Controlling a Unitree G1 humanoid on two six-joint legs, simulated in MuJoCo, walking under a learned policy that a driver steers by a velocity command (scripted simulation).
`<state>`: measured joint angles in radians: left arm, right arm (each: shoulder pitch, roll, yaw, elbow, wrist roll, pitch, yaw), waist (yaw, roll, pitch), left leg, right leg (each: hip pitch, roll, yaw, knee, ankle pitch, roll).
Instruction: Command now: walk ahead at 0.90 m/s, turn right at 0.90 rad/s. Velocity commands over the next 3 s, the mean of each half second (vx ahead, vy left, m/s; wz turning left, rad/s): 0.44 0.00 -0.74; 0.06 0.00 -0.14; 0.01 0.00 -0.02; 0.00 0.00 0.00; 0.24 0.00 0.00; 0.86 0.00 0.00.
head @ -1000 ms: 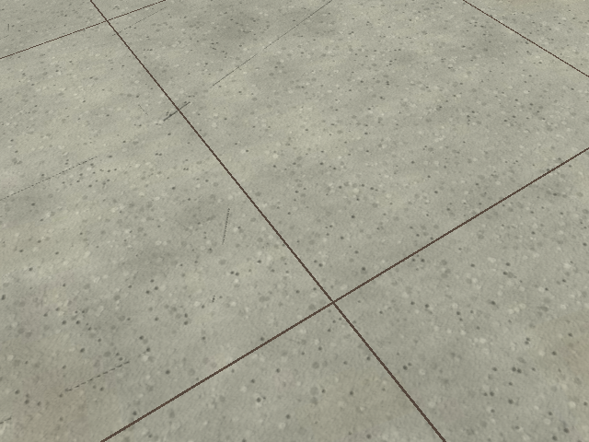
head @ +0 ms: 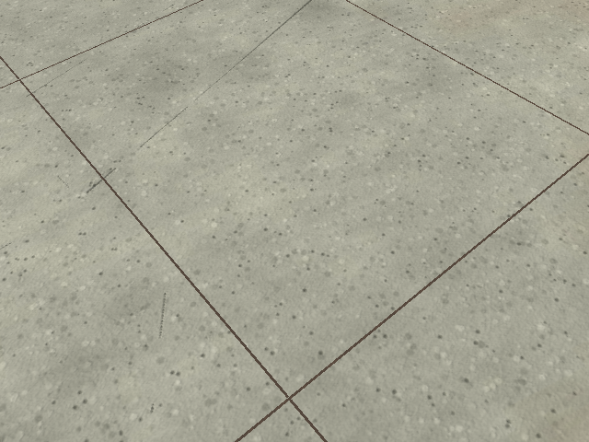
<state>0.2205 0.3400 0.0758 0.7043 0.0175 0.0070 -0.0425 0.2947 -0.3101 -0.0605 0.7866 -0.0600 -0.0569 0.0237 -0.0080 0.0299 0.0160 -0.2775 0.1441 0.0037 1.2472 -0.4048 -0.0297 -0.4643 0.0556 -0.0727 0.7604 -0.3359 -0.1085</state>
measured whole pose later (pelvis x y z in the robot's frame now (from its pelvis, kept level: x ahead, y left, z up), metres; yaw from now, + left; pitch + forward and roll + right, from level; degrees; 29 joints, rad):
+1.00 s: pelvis +0.40 -0.09 +0.02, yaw -25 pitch -1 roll +1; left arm 0.24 0.22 0.00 0.69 0.02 0.00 0.02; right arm 0.19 -0.23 -0.02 0.85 -0.02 -0.01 0.00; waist -0.02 -0.01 0.01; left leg -0.30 -0.01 0.01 0.52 -0.20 0.00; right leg -0.24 0.01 0.04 0.57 -0.31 -0.01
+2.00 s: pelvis +0.42 -0.11 +0.03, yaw -25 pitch -1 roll +0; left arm 0.28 0.20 0.02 0.98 0.00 -0.02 0.03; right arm 0.17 -0.22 -0.04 1.12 0.00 0.02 -0.05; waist -0.02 0.01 0.03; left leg -0.23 0.01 -0.02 0.46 -0.22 -0.02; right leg -0.14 0.04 0.01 0.46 -0.29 -0.03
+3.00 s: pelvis +0.79 -0.20 +0.00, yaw -24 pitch +3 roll -1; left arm -0.09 0.21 0.01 0.77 0.02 -0.06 -0.05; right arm 0.55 -0.17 -0.02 1.09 -0.03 -0.11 -0.01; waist -0.07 0.00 0.04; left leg 0.32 -0.01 0.07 0.09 -0.42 0.02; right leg -0.64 0.01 -0.14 0.59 -0.09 -0.15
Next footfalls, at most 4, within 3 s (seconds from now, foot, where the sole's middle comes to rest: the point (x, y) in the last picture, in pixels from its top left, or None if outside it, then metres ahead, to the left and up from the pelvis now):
0.34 left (331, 413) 0.53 -0.02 -0.75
0.72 right None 0.39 -0.21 -0.75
2.54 left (328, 371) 0.63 -0.02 -0.75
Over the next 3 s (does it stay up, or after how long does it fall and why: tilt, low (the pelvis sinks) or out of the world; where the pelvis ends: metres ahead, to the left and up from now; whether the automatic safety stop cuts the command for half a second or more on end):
stays up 0.79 -0.20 0.00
